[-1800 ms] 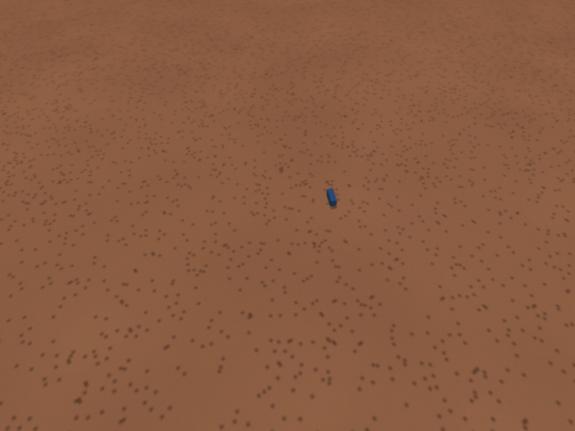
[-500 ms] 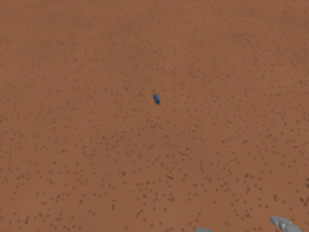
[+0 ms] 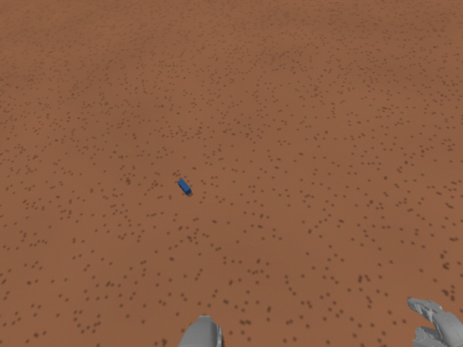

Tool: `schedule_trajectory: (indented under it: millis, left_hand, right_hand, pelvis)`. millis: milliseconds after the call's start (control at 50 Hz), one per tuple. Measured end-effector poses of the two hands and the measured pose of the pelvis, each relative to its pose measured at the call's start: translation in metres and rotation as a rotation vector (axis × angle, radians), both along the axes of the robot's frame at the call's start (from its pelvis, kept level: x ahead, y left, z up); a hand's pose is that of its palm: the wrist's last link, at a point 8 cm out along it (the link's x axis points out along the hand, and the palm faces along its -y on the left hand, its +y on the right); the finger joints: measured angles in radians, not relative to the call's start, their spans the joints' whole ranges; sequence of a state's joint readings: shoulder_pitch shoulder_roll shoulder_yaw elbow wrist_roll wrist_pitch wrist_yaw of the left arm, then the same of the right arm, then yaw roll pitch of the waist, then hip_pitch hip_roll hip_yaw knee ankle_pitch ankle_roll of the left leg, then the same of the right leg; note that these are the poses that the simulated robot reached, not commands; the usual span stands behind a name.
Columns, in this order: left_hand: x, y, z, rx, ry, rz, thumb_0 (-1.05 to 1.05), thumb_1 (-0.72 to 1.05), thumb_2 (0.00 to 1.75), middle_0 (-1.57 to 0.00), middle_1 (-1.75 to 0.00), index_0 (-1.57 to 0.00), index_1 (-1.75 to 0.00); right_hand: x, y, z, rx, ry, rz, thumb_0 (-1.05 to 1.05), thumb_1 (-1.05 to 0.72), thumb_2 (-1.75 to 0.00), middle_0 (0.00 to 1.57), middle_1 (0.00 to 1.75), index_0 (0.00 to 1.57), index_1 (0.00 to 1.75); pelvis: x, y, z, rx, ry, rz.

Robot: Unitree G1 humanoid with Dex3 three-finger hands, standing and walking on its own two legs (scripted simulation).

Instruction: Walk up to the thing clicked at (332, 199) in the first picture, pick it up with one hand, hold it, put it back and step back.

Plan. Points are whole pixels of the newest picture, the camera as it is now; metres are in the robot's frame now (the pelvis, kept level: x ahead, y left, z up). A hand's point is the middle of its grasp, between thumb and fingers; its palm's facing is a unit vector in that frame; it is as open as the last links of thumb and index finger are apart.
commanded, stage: walk up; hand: left
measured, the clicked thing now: (184, 186) +0.95 +0.34 -0.73
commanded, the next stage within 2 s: none
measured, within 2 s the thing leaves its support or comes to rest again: neither
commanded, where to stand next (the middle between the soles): +0.52 +0.51 m, yaw -57 degrees
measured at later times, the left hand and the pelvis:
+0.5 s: hand (84, 223) +0.41 +0.39 -0.11, palm faces -0.28 -0.78 -0.57, open 7.4 cm; pelvis +0.22 +0.14 -0.01, yaw -16 degrees
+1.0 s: hand (28, 177) +0.59 +0.64 -0.14, palm faces -0.40 -0.67 -0.63, open 7.4 cm; pelvis +0.38 +0.36 -0.02, yaw -28 degrees
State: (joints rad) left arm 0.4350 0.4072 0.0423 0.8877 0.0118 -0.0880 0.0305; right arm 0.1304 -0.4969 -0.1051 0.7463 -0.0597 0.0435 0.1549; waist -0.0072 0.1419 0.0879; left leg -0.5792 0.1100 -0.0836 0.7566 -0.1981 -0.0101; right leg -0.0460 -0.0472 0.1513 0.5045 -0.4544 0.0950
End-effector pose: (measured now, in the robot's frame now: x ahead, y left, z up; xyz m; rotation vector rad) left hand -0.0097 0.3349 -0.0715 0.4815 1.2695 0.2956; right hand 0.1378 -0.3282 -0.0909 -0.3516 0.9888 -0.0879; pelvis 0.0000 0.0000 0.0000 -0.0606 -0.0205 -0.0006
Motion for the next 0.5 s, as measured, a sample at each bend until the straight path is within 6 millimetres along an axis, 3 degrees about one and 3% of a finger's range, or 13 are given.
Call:
schedule_trajectory:
  millis: [60, 100, 180, 240, 300, 380, 440, 500]
  left_hand:
    - [0.073, 0.048, -0.021, 0.035, -0.012, -0.082, 0.01, 0.89, 0.90, -0.21, -0.30, -0.21, -0.30]
    - [0.124, 0.066, -0.025, 0.047, -0.050, -0.127, 0.01, 0.90, 0.90, -0.21, -0.30, -0.21, -0.30]
    - [0.217, 0.074, -0.009, 0.005, -0.130, -0.224, 0.01, 0.90, 0.90, -0.20, -0.30, -0.20, -0.30]
    - [0.273, 0.079, 0.005, -0.014, -0.154, -0.289, 0.01, 0.90, 0.90, -0.20, -0.30, -0.20, -0.30]
    - [0.318, 0.083, 0.013, -0.011, -0.158, -0.338, 0.01, 0.90, 0.90, -0.20, -0.30, -0.20, -0.30]
    - [0.373, 0.083, 0.016, -0.002, -0.158, -0.391, 0.01, 0.90, 0.90, -0.20, -0.30, -0.20, -0.30]
    - [0.408, 0.083, 0.011, 0.009, -0.188, -0.425, 0.01, 0.90, 0.90, -0.20, -0.30, -0.20, -0.30]
    - [0.425, 0.094, 0.005, 0.033, -0.228, -0.417, 0.01, 0.90, 0.90, -0.21, -0.30, -0.20, -0.30]
  right_hand:
    - [0.005, 0.020, -0.002, -0.050, 0.004, -0.075, 0.01, -0.91, -0.90, 0.20, 0.30, 0.20, 0.30]
    - [-0.004, 0.035, 0.001, -0.064, 0.022, -0.132, 0.00, -0.91, -0.90, 0.20, 0.30, 0.20, 0.30]
    - [-0.029, 0.065, 0.015, -0.049, 0.120, -0.266, 0.01, -0.91, -0.90, 0.20, 0.30, 0.20, 0.30]
    - [-0.038, 0.086, 0.023, -0.039, 0.153, -0.330, 0.01, -0.91, -0.90, 0.20, 0.30, 0.21, 0.30]
    - [-0.040, 0.105, 0.022, -0.033, 0.170, -0.378, 0.01, -0.91, -0.90, 0.20, 0.30, 0.21, 0.30]
    - [-0.031, 0.129, 0.006, -0.006, 0.191, -0.432, 0.01, -0.91, -0.90, 0.20, 0.30, 0.21, 0.30]
    - [-0.011, 0.145, -0.017, 0.026, 0.197, -0.456, 0.01, -0.91, -0.90, 0.20, 0.30, 0.21, 0.30]
    - [0.024, 0.159, -0.039, 0.045, 0.198, -0.444, 0.01, -0.91, -0.90, 0.20, 0.30, 0.20, 0.30]
  pelvis:
    - [0.029, 0.030, -0.015, 0.033, -0.013, -0.027]
    - [0.043, 0.046, -0.015, 0.031, -0.021, -0.054]
    - [0.077, 0.070, 0.007, 0.022, -0.010, -0.093]
    - [0.106, 0.086, 0.019, 0.033, 0.002, -0.130]
    - [0.136, 0.100, 0.022, 0.046, 0.002, -0.166]
    - [0.173, 0.117, 0.015, 0.065, 0.000, -0.217]
    - [0.199, 0.126, 0.002, 0.066, -0.001, -0.236]
    - [0.218, 0.136, -0.012, 0.024, -0.012, -0.270]
